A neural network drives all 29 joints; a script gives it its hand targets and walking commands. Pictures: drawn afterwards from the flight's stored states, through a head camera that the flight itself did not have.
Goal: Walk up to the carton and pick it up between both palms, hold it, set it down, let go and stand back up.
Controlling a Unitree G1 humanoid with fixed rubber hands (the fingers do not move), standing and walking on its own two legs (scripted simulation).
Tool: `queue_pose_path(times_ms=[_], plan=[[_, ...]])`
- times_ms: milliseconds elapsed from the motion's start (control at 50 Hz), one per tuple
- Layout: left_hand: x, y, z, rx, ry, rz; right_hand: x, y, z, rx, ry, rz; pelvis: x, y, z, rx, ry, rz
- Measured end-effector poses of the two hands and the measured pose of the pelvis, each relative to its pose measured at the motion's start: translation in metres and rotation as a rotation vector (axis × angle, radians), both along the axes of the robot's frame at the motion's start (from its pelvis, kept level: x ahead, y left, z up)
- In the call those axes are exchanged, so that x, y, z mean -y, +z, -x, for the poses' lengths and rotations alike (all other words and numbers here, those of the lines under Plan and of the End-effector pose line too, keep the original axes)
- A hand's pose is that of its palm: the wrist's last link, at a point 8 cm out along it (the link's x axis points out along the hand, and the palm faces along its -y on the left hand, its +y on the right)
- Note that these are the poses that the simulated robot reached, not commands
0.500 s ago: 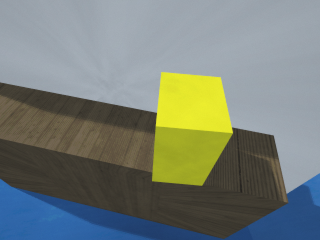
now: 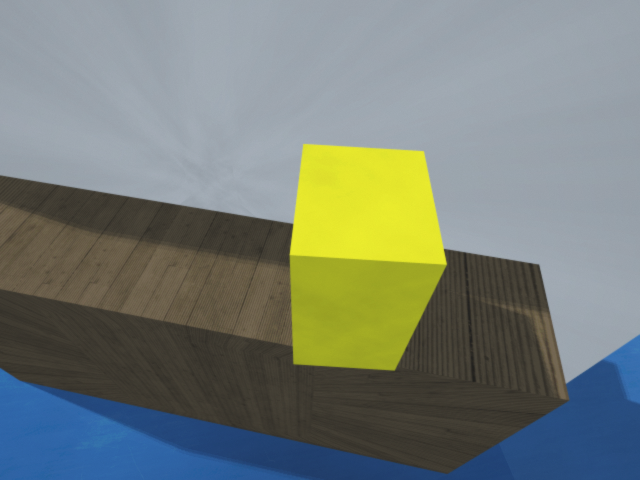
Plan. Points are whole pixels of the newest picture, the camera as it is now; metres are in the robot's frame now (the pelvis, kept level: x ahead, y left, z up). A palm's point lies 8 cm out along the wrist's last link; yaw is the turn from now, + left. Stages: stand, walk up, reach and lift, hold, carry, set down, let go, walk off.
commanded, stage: walk up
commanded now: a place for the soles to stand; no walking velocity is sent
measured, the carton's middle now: (352, 267) +0.39 -0.04 +0.01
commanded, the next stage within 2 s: reach and lift in 0.24 s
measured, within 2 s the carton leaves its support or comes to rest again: neither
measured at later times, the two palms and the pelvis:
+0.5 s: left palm (143, 433) +0.19 +0.24 -0.11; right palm (501, 465) +0.17 -0.25 -0.12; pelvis -0.02 +0.00 -0.03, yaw +0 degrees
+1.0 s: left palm (154, 444) +0.17 +0.21 -0.09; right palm out of the picture +0.14 -0.22 -0.09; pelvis +0.00 -0.01 +0.00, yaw -1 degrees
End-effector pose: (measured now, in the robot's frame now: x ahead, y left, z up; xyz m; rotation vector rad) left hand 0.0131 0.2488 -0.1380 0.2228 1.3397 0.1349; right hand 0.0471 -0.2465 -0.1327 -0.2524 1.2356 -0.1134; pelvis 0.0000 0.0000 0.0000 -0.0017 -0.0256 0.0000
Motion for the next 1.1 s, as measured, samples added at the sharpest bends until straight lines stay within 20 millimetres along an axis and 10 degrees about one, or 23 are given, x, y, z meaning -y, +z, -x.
queue_pose_path(times_ms=[280,500,720,1100], plan=[[-0.005,-0.004,-0.015,-0.029,0.003,-0.001,0.004,-0.003,0.011,-0.029,-0.036,0.004,0.0,-0.003,0.002,-0.018,-0.009,-0.002],[0.009,0.026,-0.172,0.192,-0.081,-0.023,0.001,0.014,-0.12,0.288,-0.014,-0.075,0.003,-0.028,0.022,0.013,-0.008,0.003],[0.032,0.023,-0.136,0.185,-0.048,0.035,0.014,0.033,-0.099,0.319,0.003,-0.033,0.014,-0.012,0.007,0.012,-0.009,-0.005],[0.04,0.049,-0.153,0.424,-0.067,0.073,-0.019,0.053,-0.092,0.492,-0.004,-0.063,0.002,0.003,-0.004,0.039,-0.031,-0.001]])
